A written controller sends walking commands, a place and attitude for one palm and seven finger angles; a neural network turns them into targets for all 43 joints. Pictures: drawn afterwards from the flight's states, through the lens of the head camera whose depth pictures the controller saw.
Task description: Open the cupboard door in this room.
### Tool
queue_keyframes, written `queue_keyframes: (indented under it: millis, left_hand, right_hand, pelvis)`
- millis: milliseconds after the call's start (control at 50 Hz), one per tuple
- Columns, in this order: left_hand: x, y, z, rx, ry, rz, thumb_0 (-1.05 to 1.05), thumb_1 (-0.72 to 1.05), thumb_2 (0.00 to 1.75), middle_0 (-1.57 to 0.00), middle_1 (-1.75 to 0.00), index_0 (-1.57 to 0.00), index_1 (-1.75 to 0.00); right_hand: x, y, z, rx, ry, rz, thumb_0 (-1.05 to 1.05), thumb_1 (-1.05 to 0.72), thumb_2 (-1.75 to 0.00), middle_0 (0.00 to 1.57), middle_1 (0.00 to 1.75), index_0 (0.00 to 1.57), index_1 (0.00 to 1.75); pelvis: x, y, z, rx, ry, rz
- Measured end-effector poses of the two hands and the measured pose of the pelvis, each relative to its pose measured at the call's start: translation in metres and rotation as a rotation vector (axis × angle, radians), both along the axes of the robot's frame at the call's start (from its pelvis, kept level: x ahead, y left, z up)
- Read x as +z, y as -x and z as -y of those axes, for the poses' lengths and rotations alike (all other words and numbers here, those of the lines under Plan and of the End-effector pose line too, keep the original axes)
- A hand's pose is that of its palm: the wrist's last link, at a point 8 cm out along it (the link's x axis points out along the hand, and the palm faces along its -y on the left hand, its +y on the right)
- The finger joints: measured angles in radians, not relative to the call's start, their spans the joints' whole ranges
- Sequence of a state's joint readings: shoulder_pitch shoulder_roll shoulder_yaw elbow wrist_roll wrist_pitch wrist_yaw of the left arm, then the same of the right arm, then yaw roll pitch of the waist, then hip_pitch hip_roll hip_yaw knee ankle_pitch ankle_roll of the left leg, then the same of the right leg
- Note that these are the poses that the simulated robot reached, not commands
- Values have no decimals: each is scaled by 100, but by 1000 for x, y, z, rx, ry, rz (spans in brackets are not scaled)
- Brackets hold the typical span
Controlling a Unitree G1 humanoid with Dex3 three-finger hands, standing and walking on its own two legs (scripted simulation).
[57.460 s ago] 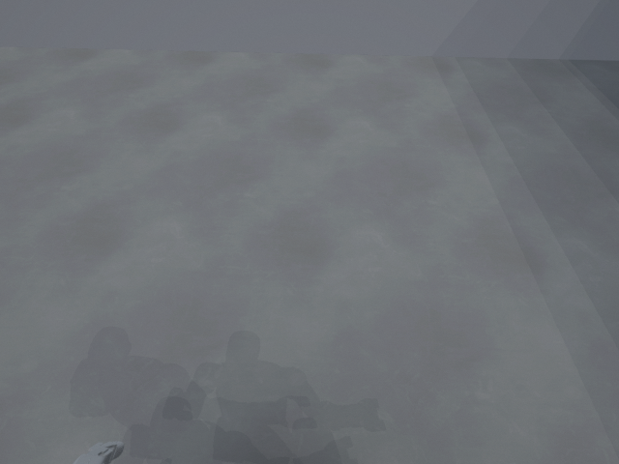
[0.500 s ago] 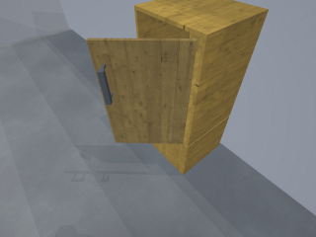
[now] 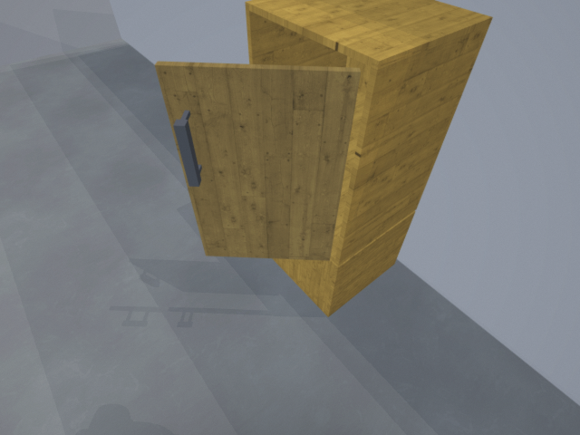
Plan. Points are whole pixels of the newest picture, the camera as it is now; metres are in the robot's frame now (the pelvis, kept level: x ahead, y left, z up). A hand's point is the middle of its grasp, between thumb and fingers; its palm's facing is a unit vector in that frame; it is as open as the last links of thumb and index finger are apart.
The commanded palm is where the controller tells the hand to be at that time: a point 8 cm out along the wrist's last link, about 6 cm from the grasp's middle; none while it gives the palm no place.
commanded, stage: look again from close up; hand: left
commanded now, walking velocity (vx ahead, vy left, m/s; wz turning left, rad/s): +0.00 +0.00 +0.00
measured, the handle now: (190, 149) +0.66 +0.25 +0.02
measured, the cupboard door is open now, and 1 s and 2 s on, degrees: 49 49 49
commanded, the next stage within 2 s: shuffle to correct the standing spot in 0.18 s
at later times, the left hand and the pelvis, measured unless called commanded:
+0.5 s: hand out of the picture +0.00 +0.16 -0.18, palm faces +0.07 -0.99 -0.15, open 7.4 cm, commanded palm none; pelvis +0.03 +0.00 +0.00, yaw +0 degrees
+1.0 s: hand out of the picture +0.12 +0.21 -0.19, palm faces +0.06 -0.98 -0.18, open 7.3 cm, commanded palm none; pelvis +0.11 +0.04 -0.01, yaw -1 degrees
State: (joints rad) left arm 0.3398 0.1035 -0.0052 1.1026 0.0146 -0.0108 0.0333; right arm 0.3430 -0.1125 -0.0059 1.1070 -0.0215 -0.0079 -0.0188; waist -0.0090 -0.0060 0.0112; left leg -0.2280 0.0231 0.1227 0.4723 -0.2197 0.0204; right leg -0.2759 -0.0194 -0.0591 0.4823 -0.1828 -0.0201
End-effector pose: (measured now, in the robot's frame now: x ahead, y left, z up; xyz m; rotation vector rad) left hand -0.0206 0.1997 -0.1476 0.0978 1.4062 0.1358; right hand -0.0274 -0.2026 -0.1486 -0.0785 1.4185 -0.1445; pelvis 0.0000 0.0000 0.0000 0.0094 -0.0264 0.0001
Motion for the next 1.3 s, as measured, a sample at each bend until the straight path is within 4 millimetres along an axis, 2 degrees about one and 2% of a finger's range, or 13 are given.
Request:
queue_keyframes:
  millis: [360, 480, 600, 680, 780, 840, 900, 1000, 1040, 1180, 1300]
  left_hand:
    - [3, -12, -5, 2, -12, 0, 1, 92, 90, -20, -29, -19, -30]
    - [-1, -16, -6, 25, 0, -1, 1, 91, 90, -20, -29, -19, -30]
    - [-8, -23, -16, 47, 24, -30, 1, 91, 90, -20, -29, -19, -30]
    - [-8, -41, -25, 11, 27, -49, 1, 91, 90, -20, -29, -19, -30]
    - [-1, -90, -34, -43, -8, -7, 3, 93, 90, -20, -29, -19, -30]
    - [-5, -113, -44, -25, -42, 55, 3, 94, 90, -20, -29, -20, -30]
    - [-2, -124, -52, 23, -62, 93, 3, 94, 90, -20, -29, -20, -30]
    - [-8, -129, -60, 18, -37, 40, 2, 92, 90, -20, -29, -19, -30]
    - [-15, -134, -63, 18, -15, 15, 1, 92, 90, -20, -29, -19, -30]
    - [-10, -155, -70, -17, -18, 12, 1, 92, 90, -20, -29, -19, -30]
    - [1, -163, -74, -55, -73, 54, 1, 92, 90, -20, -29, -19, -30]
  right_hand:
    - [1, -9, -2, 0, -5, -11, 0, -91, -90, 20, 30, 20, 30]
    - [-1, -15, 0, 6, 4, -24, 0, -91, -90, 20, 30, 20, 30]
    - [3, -29, -5, 0, 38, -21, 0, -91, -90, 20, 30, 20, 30]
    - [5, -36, -14, -28, 44, -11, 0, -91, -90, 20, 30, 20, 30]
    - [2, -37, -26, -52, 11, -53, 0, -91, -90, 20, 30, 20, 30]
    - [-8, -42, -29, -48, -15, -92, 0, -90, -90, 20, 30, 20, 30]
    - [-9, -63, -30, -7, -19, -117, 0, -90, -90, 20, 30, 20, 30]
    - [-3, -126, -34, 3, 24, 12, 1, -91, -90, 20, 30, 20, 30]
    - [-5, -142, -33, 9, 61, 42, 2, -93, -90, 20, 30, 20, 30]
    - [7, -180, -28, 9, 101, 111, 2, -94, -90, 20, 30, 20, 30]
    - [2, -195, -18, -9, 77, 172, 1, -92, -90, 20, 30, 20, 30]
  pelvis:
    - [1, -11, -1, -4, 0, -6]
    - [-2, -23, -4, -7, 5, -8]
    - [-5, -41, -15, -13, 12, -11]
    - [-5, -57, -23, -34, 3, -17]
    - [-3, -77, -24, -48, 8, -14]
    - [-12, -89, -22, -34, 3, -9]
    - [-11, -99, -27, -5, 22, -4]
    - [-9, -114, -41, -16, 20, -3]
    - [-13, -120, -49, -23, 30, -1]
    - [-6, -126, -53, -43, -8, -15]
    - [-6, -114, -45, -54, 2, -15]
